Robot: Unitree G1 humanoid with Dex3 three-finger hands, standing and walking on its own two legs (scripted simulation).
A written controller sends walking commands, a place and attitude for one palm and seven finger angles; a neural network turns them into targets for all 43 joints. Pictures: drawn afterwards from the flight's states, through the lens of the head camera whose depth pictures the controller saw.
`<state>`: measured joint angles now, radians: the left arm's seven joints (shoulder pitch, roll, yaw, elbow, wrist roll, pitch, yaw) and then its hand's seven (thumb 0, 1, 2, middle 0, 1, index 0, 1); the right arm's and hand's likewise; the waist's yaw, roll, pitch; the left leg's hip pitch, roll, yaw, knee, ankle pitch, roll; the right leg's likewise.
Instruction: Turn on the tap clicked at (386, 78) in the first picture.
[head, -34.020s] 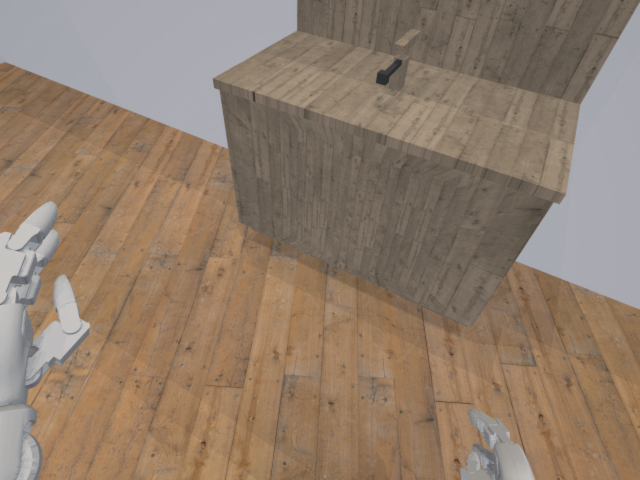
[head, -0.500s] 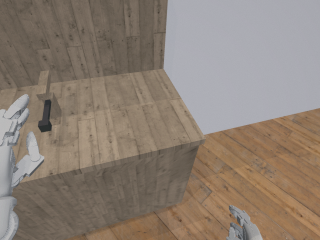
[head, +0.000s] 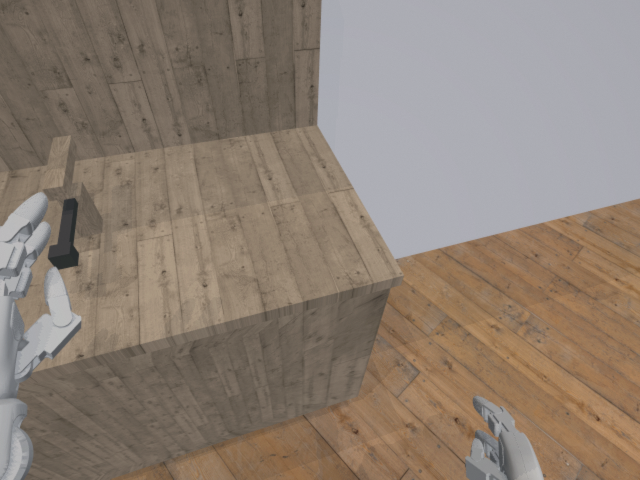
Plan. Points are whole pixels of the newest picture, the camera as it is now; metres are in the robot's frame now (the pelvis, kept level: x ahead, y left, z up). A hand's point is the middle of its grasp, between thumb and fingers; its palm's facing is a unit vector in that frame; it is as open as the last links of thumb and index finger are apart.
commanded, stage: come to a stop and stand still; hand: left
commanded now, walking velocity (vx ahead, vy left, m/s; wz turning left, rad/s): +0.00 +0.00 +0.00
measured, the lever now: (63, 255) +0.39 +0.41 +0.02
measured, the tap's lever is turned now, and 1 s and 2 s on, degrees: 0 0 0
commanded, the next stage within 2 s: look again from close up in 0.68 s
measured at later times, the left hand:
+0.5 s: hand (31, 332) +0.21 +0.28 +0.15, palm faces +0.36 -0.83 -0.42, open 7.4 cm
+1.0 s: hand (60, 301) +0.23 +0.26 +0.17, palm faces +0.35 -0.86 -0.38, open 7.4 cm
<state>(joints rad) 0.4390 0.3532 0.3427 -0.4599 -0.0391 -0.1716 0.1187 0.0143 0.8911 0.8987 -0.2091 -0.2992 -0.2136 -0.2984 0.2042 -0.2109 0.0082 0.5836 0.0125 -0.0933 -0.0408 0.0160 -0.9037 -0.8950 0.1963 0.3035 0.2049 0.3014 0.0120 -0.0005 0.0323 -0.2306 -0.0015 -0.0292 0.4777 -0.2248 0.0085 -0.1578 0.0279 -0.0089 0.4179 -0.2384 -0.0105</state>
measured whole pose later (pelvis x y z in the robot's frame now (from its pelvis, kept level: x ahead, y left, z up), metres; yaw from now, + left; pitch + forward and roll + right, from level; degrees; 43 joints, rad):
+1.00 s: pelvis +0.01 +0.02 +0.00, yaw -1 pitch +0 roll -1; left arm 0.39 0.38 0.35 -0.48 -0.03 -0.21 0.08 0.02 0.89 0.90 -0.21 -0.30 -0.21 -0.30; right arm 0.19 -0.20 0.03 0.57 0.00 -0.11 -0.02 0.02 -0.90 -0.89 0.20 0.30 0.21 0.30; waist 0.03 -0.03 0.04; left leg -0.24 -0.02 0.00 0.46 -0.22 0.04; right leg -0.16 0.01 0.02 0.39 -0.22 0.02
